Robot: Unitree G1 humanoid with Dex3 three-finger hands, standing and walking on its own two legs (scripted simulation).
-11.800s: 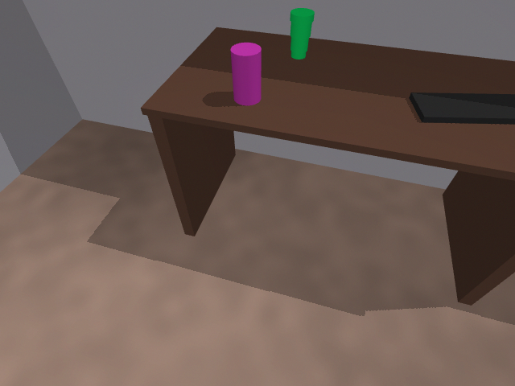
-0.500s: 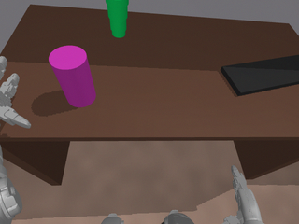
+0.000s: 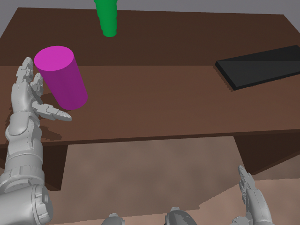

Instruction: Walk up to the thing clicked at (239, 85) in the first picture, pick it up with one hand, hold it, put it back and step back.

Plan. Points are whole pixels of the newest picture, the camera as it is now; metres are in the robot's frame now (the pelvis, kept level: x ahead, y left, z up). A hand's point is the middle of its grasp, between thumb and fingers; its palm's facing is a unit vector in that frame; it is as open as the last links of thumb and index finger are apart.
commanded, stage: close in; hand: left
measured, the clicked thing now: (64, 80) +0.48 +0.21 +0.08
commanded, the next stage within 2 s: rest palm in 0.02 s
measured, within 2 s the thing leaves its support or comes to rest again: leaves its support in 1.52 s
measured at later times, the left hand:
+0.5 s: hand (62, 89) +0.45 +0.21 +0.08, palm faces +0.19 -0.98 +0.02, open 16.8 cm
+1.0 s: hand (63, 81) +0.48 +0.21 +0.08, palm faces +0.18 -0.98 +0.01, open 12.2 cm
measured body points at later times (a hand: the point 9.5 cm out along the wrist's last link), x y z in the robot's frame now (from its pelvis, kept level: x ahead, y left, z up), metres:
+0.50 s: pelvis -0.01 -0.01 +0.00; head +0.08 +0.02 +0.44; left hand +0.44 +0.26 +0.08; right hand +0.15 -0.27 -0.02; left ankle -0.01 +0.12 -0.68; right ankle +0.02 -0.15 -0.68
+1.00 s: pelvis -0.01 +0.00 -0.01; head +0.09 +0.02 +0.43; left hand +0.47 +0.27 +0.08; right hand +0.15 -0.26 -0.03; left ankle -0.01 +0.12 -0.68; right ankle +0.02 -0.15 -0.68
